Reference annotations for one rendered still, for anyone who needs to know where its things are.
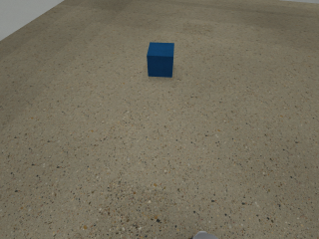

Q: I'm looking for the carton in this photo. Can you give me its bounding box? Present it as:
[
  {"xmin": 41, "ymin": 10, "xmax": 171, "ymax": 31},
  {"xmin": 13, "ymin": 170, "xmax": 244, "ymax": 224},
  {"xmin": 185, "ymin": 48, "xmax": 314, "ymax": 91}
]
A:
[{"xmin": 147, "ymin": 42, "xmax": 174, "ymax": 78}]

